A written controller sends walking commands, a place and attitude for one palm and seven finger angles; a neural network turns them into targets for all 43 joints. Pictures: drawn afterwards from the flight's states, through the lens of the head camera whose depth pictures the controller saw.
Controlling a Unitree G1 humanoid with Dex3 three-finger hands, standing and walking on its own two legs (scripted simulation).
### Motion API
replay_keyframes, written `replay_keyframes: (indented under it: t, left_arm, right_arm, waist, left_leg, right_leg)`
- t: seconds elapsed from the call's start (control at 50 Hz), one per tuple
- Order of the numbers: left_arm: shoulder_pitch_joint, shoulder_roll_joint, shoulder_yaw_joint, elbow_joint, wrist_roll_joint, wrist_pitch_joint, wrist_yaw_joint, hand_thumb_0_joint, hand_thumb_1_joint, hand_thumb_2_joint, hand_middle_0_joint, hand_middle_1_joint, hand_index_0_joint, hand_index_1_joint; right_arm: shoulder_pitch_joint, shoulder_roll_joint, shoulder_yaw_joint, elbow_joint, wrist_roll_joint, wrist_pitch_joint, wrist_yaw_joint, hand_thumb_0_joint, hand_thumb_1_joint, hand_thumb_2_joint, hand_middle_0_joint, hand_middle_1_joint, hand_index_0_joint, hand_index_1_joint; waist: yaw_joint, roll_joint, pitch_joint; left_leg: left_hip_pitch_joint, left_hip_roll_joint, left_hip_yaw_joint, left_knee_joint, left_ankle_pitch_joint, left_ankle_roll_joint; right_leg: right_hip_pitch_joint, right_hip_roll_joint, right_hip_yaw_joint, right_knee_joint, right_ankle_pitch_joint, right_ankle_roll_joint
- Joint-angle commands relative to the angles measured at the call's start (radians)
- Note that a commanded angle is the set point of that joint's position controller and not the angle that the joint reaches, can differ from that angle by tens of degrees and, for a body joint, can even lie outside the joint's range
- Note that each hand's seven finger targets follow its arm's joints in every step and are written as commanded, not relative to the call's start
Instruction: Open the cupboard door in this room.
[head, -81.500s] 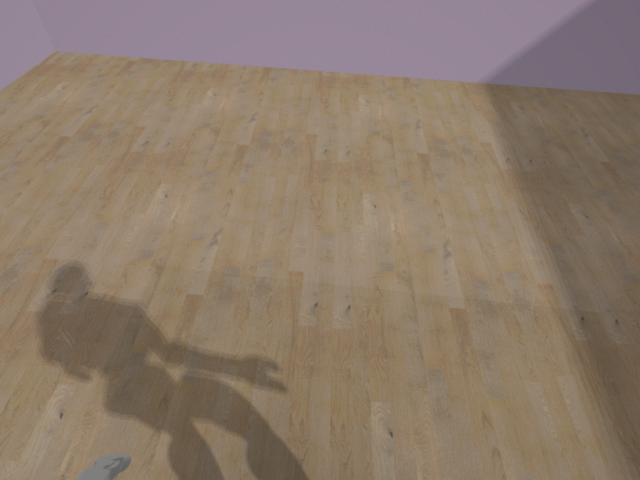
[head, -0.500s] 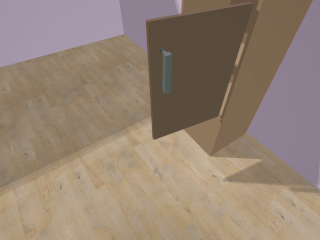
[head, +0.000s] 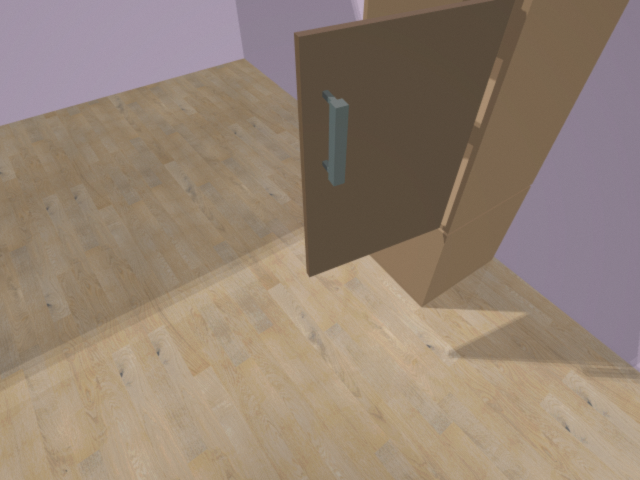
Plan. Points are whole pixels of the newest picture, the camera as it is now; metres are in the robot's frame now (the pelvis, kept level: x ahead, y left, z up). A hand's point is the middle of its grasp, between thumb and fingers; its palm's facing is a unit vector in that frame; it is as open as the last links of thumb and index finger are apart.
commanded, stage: look to check the result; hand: left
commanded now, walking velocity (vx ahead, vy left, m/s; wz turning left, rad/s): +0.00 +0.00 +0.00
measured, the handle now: (332, 139) +0.64 +0.01 +0.08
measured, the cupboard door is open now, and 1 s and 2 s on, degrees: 81 81 81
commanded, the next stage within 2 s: stand and wait in 0.22 s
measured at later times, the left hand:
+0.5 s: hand out of the picture +0.03 +0.18 -0.17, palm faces +0.03 -0.98 -0.22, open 7.4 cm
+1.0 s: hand out of the picture +0.06 +0.20 -0.16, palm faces +0.01 -0.97 -0.26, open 7.4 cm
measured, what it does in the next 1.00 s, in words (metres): stands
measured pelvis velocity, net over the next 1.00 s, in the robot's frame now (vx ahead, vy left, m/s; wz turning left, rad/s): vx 0.02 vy -0.01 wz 0.01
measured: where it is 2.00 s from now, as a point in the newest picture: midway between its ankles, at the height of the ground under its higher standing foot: outside the picture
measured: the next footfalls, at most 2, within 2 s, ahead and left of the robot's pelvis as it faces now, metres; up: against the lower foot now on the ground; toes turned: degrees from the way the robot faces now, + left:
none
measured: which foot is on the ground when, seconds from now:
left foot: down 0.00-1.00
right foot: down 0.00-1.00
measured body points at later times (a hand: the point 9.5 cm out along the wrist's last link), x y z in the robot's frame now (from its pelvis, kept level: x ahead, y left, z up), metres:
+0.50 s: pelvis +0.01 +0.00 +0.00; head +0.02 -0.01 +0.45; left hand +0.03 +0.23 -0.15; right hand +0.01 -0.23 -0.16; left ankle -0.03 +0.10 -0.74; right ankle +0.05 -0.11 -0.74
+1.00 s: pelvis +0.02 -0.01 +0.00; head +0.03 -0.02 +0.45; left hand +0.06 +0.25 -0.14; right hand +0.04 -0.26 -0.16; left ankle -0.03 +0.10 -0.74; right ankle +0.05 -0.11 -0.74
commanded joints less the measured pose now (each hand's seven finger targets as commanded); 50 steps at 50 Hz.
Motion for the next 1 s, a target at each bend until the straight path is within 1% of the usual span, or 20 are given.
replay_keyframes:
  t: [0.0, 0.08, 0.16, 0.22, 0.32, 0.36, 0.38, 0.42, 0.48, 0.5, 0.56, 0.64, 0.66, 0.68, 0.7, 0.72, 0.78, 0.8, 0.9, 0.98]
  left_arm:
    - [0.053, 0.107, 0.017, -0.021, -0.002, -0.016, 0.004, 0.000, 0.900, 0.900, -0.200, -0.300, -0.200, -0.300]
    - [0.044, 0.119, 0.017, -0.024, -0.003, -0.018, 0.003, 0.000, 0.900, 0.900, -0.200, -0.300, -0.200, -0.300]
    - [0.032, 0.126, 0.016, -0.025, -0.004, -0.020, 0.002, 0.000, 0.900, 0.900, -0.200, -0.300, -0.200, -0.300]
    - [0.022, 0.135, 0.017, -0.026, -0.003, -0.022, 0.001, 0.000, 0.900, 0.900, -0.200, -0.300, -0.200, -0.300]
    - [0.005, 0.152, 0.017, -0.028, -0.003, -0.023, 0.000, 0.000, 0.900, 0.900, -0.200, -0.300, -0.200, -0.300]
    - [-0.006, 0.158, 0.018, -0.028, -0.003, -0.024, -0.001, 0.000, 0.900, 0.900, -0.200, -0.300, -0.200, -0.300]
    - [-0.005, 0.161, 0.018, -0.028, -0.003, -0.024, -0.001, 0.000, 0.900, 0.900, -0.200, -0.300, -0.200, -0.300]
    - [-0.015, 0.165, 0.018, -0.027, -0.003, -0.023, -0.002, 0.000, 0.900, 0.900, -0.200, -0.300, -0.200, -0.300]
    - [-0.020, 0.178, 0.020, -0.030, -0.002, -0.026, -0.003, 0.000, 0.900, 0.900, -0.200, -0.300, -0.200, -0.300]
    - [-0.024, 0.180, 0.018, -0.027, -0.003, -0.025, -0.003, 0.000, 0.900, 0.900, -0.200, -0.300, -0.200, -0.300]
    - [-0.032, 0.191, 0.019, -0.028, -0.004, -0.027, -0.005, 0.000, 0.900, 0.900, -0.200, -0.300, -0.200, -0.300]
    - [-0.048, 0.203, 0.021, -0.031, -0.004, -0.029, -0.005, 0.000, 0.900, 0.900, -0.200, -0.300, -0.200, -0.300]
    - [-0.046, 0.206, 0.021, -0.031, -0.004, -0.029, -0.005, 0.000, 0.900, 0.900, -0.200, -0.300, -0.200, -0.300]
    - [-0.049, 0.212, 0.022, -0.033, -0.003, -0.030, -0.005, 0.000, 0.900, 0.900, -0.200, -0.300, -0.200, -0.300]
    - [-0.054, 0.212, 0.021, -0.030, -0.003, -0.028, -0.005, 0.000, 0.900, 0.900, -0.200, -0.300, -0.200, -0.300]
    - [-0.057, 0.213, 0.020, -0.032, -0.004, -0.028, -0.006, 0.000, 0.900, 0.900, -0.200, -0.300, -0.200, -0.300]
    - [-0.063, 0.226, 0.023, -0.035, -0.003, -0.031, -0.006, 0.000, 0.900, 0.900, -0.200, -0.300, -0.200, -0.300]
    - [-0.068, 0.229, 0.022, -0.035, -0.003, -0.031, -0.007, 0.000, 0.900, 0.900, -0.200, -0.300, -0.200, -0.300]
    - [-0.082, 0.241, 0.022, -0.035, -0.003, -0.030, -0.008, 0.000, 0.900, 0.900, -0.200, -0.300, -0.200, -0.300]
    - [-0.086, 0.249, 0.023, -0.036, -0.002, -0.032, -0.008, 0.000, 0.900, 0.900, -0.200, -0.300, -0.200, -0.300]
  right_arm:
    - [0.079, -0.092, -0.017, -0.015, 0.003, -0.013, -0.001, 0.000, -0.900, -0.900, 0.200, 0.300, 0.200, 0.300]
    - [0.065, -0.106, -0.017, -0.016, 0.004, -0.014, -0.001, 0.000, -0.900, -0.900, 0.200, 0.300, 0.200, 0.300]
    - [0.047, -0.116, -0.018, -0.013, 0.004, -0.016, -0.001, 0.000, -0.900, -0.900, 0.200, 0.300, 0.200, 0.300]
    - [0.035, -0.126, -0.019, -0.013, 0.003, -0.017, -0.001, 0.000, -0.900, -0.900, 0.200, 0.300, 0.200, 0.300]
    - [0.014, -0.142, -0.020, -0.011, 0.003, -0.017, 0.000, 0.000, -0.900, -0.900, 0.200, 0.300, 0.200, 0.300]
    - [0.008, -0.154, -0.020, -0.012, 0.003, -0.017, 0.000, 0.000, -0.900, -0.900, 0.200, 0.300, 0.200, 0.300]
    - [0.000, -0.156, -0.021, -0.014, 0.004, -0.017, 0.000, 0.000, -0.900, -0.900, 0.200, 0.300, 0.200, 0.300]
    - [-0.002, -0.159, -0.019, -0.010, 0.003, -0.017, 0.001, 0.000, -0.900, -0.900, 0.200, 0.300, 0.200, 0.300]
    - [-0.016, -0.176, -0.022, -0.016, 0.004, -0.019, 0.001, 0.000, -0.900, -0.900, 0.200, 0.300, 0.200, 0.300]
    - [-0.022, -0.173, -0.020, -0.014, 0.003, -0.019, 0.002, 0.000, -0.900, -0.900, 0.200, 0.300, 0.200, 0.300]
    - [-0.031, -0.187, -0.022, -0.012, 0.003, -0.020, 0.003, 0.000, -0.900, -0.900, 0.200, 0.300, 0.200, 0.300]
    - [-0.040, -0.200, -0.022, -0.013, 0.003, -0.020, 0.002, 0.000, -0.900, -0.900, 0.200, 0.300, 0.200, 0.300]
    - [-0.044, -0.204, -0.023, -0.013, 0.003, -0.021, 0.003, 0.000, -0.900, -0.900, 0.200, 0.300, 0.200, 0.300]
    - [-0.047, -0.206, -0.024, -0.016, 0.005, -0.020, 0.003, 0.000, -0.900, -0.900, 0.200, 0.300, 0.200, 0.300]
    - [-0.052, -0.206, -0.024, -0.014, 0.003, -0.019, 0.004, 0.000, -0.900, -0.900, 0.200, 0.300, 0.200, 0.300]
    - [-0.050, -0.208, -0.023, -0.014, 0.003, -0.019, 0.003, 0.000, -0.900, -0.900, 0.200, 0.300, 0.200, 0.300]
    - [-0.060, -0.222, -0.025, -0.017, 0.004, -0.019, 0.005, 0.000, -0.900, -0.900, 0.200, 0.300, 0.200, 0.300]
    - [-0.062, -0.219, -0.024, -0.014, 0.003, -0.020, 0.006, 0.000, -0.900, -0.900, 0.200, 0.300, 0.200, 0.300]
    - [-0.078, -0.232, -0.024, -0.017, 0.003, -0.019, 0.008, 0.000, -0.900, -0.900, 0.200, 0.300, 0.200, 0.300]
    - [-0.086, -0.246, -0.025, -0.021, 0.004, -0.020, 0.008, 0.000, -0.900, -0.900, 0.200, 0.300, 0.200, 0.300]
  waist:
    - [0.003, -0.018, 0.045]
    - [0.003, 0.004, 0.045]
    - [0.001, -0.014, 0.028]
    - [0.000, -0.004, 0.031]
    - [0.000, 0.003, 0.026]
    - [-0.001, -0.010, 0.033]
    - [0.003, -0.009, 0.035]
    - [0.001, -0.012, 0.035]
    - [0.003, 0.000, 0.013]
    - [0.002, 0.001, 0.015]
    - [0.002, -0.006, 0.001]
    - [0.001, -0.012, -0.008]
    - [0.002, -0.004, -0.010]
    - [0.003, -0.019, -0.001]
    - [0.002, -0.008, 0.011]
    - [0.001, -0.020, 0.013]
    - [0.003, -0.015, -0.006]
    - [0.002, -0.003, -0.007]
    - [0.002, -0.005, 0.005]
    - [0.004, -0.008, -0.004]
  left_leg:
    - [-0.120, 0.111, -0.100, -0.117, 0.070, 0.008]
    - [-0.109, 0.116, -0.099, -0.119, 0.093, 0.007]
    - [-0.087, 0.118, -0.099, -0.120, 0.124, 0.004]
    - [-0.081, 0.121, -0.098, -0.124, 0.139, 0.003]
    - [-0.071, 0.122, -0.098, -0.132, 0.135, 0.000]
    - [-0.074, 0.123, -0.101, -0.138, 0.127, 0.001]
    - [-0.070, 0.123, -0.100, -0.136, 0.130, 0.002]
    - [-0.071, 0.123, -0.099, -0.142, 0.124, 0.000]
    - [-0.057, 0.125, -0.099, -0.139, 0.147, 0.002]
    - [-0.056, 0.125, -0.100, -0.141, 0.152, 0.001]
    - [-0.046, 0.125, -0.100, -0.145, 0.146, 0.000]
    - [-0.040, 0.129, -0.100, -0.146, 0.173, -0.003]
    - [-0.035, 0.128, -0.097, -0.148, 0.169, -0.003]
    - [-0.037, 0.129, -0.101, -0.146, 0.168, -0.001]
    - [-0.044, 0.128, -0.098, -0.150, 0.156, -0.003]
    - [-0.045, 0.130, -0.101, -0.154, 0.150, -0.003]
    - [-0.037, 0.130, -0.100, -0.150, 0.154, -0.002]
    - [-0.038, 0.129, -0.102, -0.155, 0.157, -0.003]
    - [-0.038, 0.132, -0.102, -0.163, 0.141, -0.004]
    - [-0.030, 0.135, -0.104, -0.163, 0.151, -0.004]
  right_leg:
    - [0.071, -0.085, 0.106, -0.076, -0.006, -0.018]
    - [0.074, -0.085, 0.101, -0.075, 0.016, -0.017]
    - [0.088, -0.088, 0.104, -0.073, 0.055, -0.018]
    - [0.093, -0.091, 0.104, -0.075, 0.073, -0.019]
    - [0.102, -0.091, 0.106, -0.084, 0.068, -0.019]
    - [0.101, -0.089, 0.109, -0.089, 0.061, -0.019]
    - [0.098, -0.089, 0.108, -0.091, 0.060, -0.020]
    - [0.102, -0.091, 0.110, -0.094, 0.055, -0.019]
    - [0.115, -0.092, 0.108, -0.093, 0.081, -0.021]
    - [0.116, -0.095, 0.109, -0.093, 0.087, -0.020]
    - [0.123, -0.096, 0.113, -0.098, 0.084, -0.021]
    - [0.136, -0.096, 0.110, -0.095, 0.125, -0.023]
    - [0.136, -0.099, 0.112, -0.099, 0.123, -0.023]
    - [0.131, -0.097, 0.109, -0.101, 0.121, -0.023]
    - [0.127, -0.100, 0.111, -0.106, 0.106, -0.022]
    - [0.128, -0.097, 0.114, -0.109, 0.096, -0.022]
    - [0.137, -0.098, 0.115, -0.114, 0.102, -0.023]
    - [0.142, -0.101, 0.114, -0.111, 0.104, -0.023]
    - [0.132, -0.100, 0.118, -0.124, 0.079, -0.022]
    - [0.137, -0.100, 0.117, -0.126, 0.091, -0.023]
